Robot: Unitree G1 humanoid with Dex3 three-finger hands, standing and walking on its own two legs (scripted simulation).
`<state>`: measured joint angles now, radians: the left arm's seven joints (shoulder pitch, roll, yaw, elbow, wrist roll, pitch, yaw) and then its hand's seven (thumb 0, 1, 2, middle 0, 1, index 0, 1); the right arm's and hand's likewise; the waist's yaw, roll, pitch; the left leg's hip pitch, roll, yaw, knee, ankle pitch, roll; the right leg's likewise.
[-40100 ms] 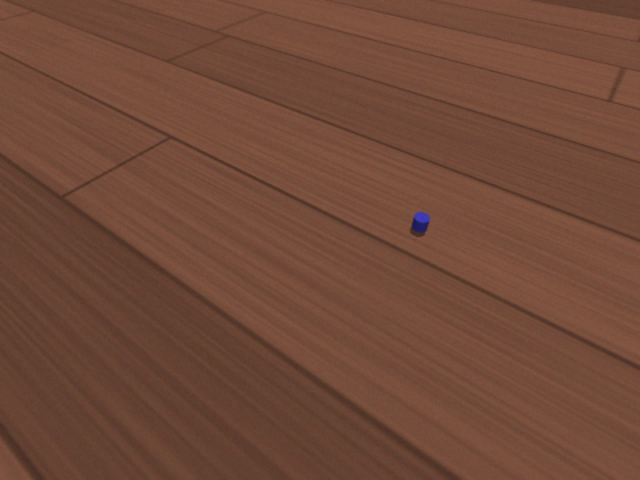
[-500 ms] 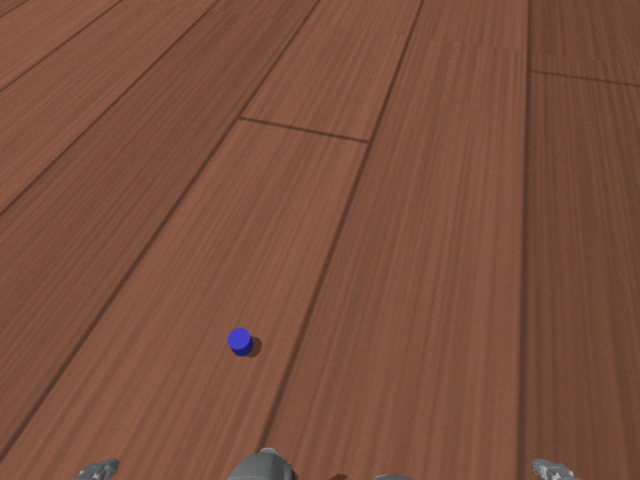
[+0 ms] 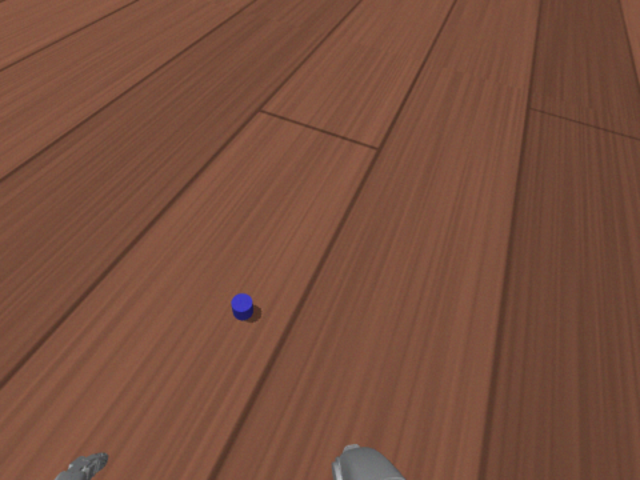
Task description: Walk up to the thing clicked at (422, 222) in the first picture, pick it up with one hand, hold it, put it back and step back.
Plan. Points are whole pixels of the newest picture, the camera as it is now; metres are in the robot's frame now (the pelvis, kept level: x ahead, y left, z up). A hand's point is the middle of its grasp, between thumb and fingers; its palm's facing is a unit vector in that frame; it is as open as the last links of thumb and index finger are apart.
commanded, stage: step back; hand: left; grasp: from above
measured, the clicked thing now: (242, 307) +0.72 +0.21 -0.73
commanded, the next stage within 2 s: stand in 1.98 s
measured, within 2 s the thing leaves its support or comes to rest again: neither
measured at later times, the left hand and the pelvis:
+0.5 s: hand out of the picture -0.11 +0.22 -0.12, palm faces -0.05 -0.90 -0.43, open 7.3 cm; pelvis -0.17 -0.04 +0.00, yaw -4 degrees
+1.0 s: hand out of the picture -0.23 +0.21 -0.15, palm faces -0.01 -0.92 -0.38, open 7.3 cm; pelvis -0.33 -0.05 -0.01, yaw -2 degrees
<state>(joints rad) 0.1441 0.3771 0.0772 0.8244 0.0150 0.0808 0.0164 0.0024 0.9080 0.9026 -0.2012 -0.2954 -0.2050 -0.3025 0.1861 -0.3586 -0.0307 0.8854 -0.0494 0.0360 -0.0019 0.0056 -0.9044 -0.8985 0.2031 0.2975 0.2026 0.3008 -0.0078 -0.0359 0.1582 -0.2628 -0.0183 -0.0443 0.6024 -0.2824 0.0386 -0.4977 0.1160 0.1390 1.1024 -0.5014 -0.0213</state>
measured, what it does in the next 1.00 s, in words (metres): walks backwards: right foot, then left foot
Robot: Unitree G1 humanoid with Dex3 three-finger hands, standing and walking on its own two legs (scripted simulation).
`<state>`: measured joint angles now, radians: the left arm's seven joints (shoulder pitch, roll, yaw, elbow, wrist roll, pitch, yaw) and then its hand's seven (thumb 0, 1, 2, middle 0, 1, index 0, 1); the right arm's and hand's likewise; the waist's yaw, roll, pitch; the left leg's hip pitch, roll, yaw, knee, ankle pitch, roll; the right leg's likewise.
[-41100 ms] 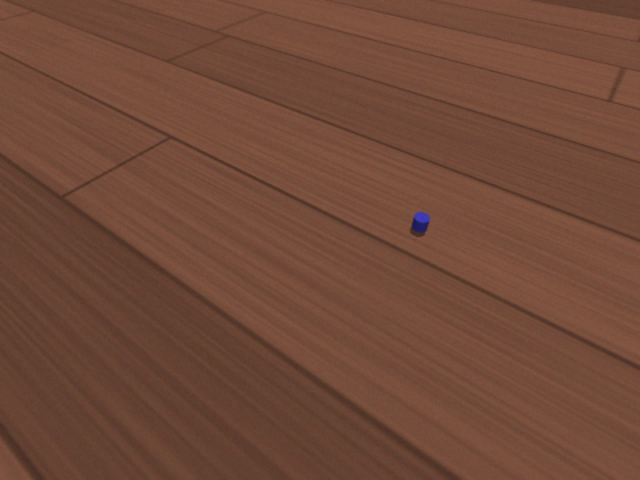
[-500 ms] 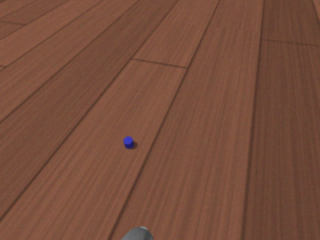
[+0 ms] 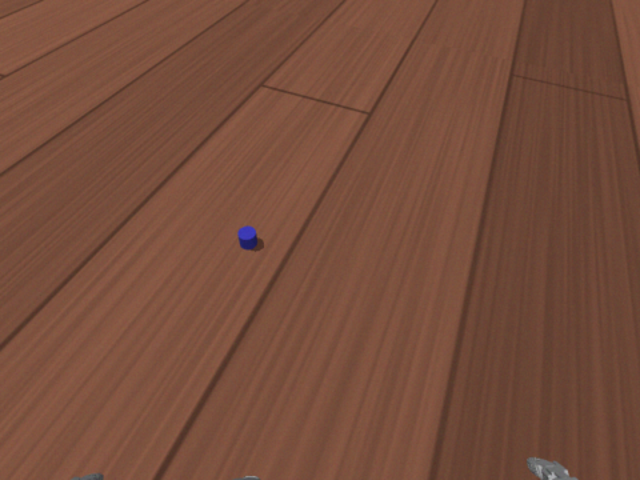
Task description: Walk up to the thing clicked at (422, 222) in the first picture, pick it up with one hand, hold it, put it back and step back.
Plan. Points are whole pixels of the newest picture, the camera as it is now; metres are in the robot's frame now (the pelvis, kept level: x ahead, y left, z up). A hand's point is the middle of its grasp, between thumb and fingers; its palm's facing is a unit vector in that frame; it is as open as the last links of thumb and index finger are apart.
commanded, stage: step back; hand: left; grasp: from above
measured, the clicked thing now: (247, 238) +1.04 +0.30 -0.73
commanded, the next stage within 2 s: stand in 0.98 s
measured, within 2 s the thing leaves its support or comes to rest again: neither
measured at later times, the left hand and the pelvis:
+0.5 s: hand out of the picture +0.04 +0.29 -0.14, palm faces +0.00 -0.91 -0.40, open 7.3 cm; pelvis -0.02 +0.00 +0.01, yaw +0 degrees
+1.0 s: hand out of the picture +0.12 +0.27 -0.14, palm faces +0.06 -0.94 -0.35, open 7.3 cm; pelvis +0.02 +0.01 +0.01, yaw +2 degrees
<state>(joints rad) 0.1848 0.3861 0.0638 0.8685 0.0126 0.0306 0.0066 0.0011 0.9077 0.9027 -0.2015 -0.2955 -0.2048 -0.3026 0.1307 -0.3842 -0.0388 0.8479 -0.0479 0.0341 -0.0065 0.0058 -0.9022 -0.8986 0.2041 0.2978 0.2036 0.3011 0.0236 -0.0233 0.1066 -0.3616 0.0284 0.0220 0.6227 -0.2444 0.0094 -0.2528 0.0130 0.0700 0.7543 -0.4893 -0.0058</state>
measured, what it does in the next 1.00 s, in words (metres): steps on the spot: right foot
